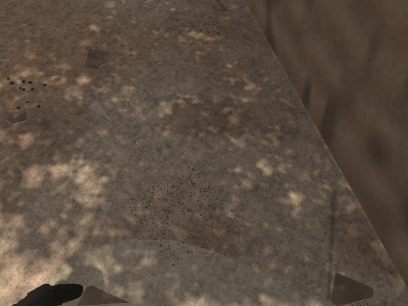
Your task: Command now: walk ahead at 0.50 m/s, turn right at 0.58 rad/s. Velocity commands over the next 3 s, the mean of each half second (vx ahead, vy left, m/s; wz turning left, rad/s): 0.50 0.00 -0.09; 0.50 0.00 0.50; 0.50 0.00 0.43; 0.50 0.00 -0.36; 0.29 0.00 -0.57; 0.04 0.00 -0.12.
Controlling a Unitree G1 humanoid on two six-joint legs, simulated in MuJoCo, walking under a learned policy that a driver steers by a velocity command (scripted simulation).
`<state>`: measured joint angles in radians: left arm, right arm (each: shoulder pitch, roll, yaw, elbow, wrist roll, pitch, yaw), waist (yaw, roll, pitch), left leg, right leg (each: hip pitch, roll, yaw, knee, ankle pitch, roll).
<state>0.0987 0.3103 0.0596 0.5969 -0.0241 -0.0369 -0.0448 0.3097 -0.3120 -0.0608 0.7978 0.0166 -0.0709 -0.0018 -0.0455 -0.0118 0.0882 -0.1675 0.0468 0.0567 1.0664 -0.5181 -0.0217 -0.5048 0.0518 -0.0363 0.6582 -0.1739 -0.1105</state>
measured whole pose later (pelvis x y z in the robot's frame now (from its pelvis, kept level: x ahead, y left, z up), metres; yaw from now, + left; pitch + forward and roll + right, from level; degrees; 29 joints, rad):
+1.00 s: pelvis +0.60 +0.05 +0.01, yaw +18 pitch +2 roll -1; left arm 0.07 0.28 0.04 0.64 0.01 -0.12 -0.01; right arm 0.38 -0.32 -0.06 0.73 0.03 -0.02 -0.02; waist -0.06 0.03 0.01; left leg -0.22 -0.09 -0.21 0.89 -0.50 0.04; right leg -0.43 0.05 0.02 0.53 -0.13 -0.02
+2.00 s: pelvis +1.09 +0.28 +0.00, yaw +16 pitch +1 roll +1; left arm 0.08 0.27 0.06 0.71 -0.03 -0.04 -0.06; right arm 0.33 -0.29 -0.08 0.83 0.01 -0.03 -0.02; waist -0.03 -0.01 0.05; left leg 0.05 0.07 0.26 0.60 -0.47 -0.03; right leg -0.52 0.01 -0.06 0.63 -0.14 -0.11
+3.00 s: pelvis +1.37 +0.35 +0.02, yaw -4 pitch +0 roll +0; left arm 0.19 0.24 0.04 0.71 0.02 0.02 0.04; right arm 0.21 -0.29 -0.05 0.80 0.01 0.02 0.01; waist -0.03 0.03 0.02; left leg -0.38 0.01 0.01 0.70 -0.37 -0.01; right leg -0.23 -0.01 -0.04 0.56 -0.33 0.00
